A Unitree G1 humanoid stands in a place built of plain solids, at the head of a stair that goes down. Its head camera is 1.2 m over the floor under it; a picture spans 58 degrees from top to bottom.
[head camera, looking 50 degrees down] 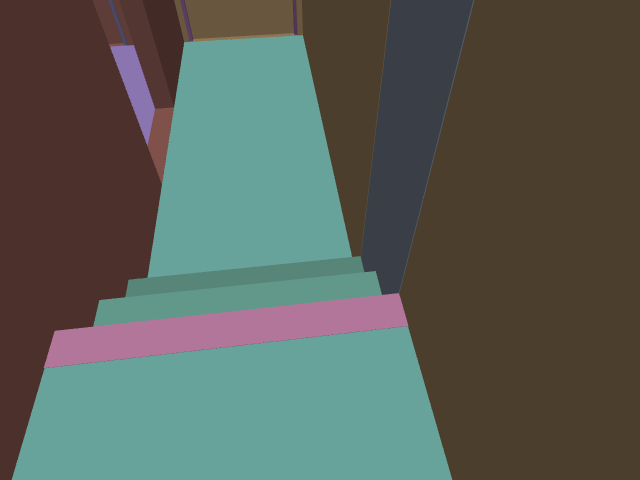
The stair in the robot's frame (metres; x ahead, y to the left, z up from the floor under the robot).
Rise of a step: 0.22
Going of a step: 0.25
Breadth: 1.08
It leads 7 degrees to the left of straight ahead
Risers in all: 3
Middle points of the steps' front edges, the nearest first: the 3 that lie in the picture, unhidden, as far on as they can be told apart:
0.71 0.28 0.00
0.96 0.31 -0.22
1.21 0.34 -0.43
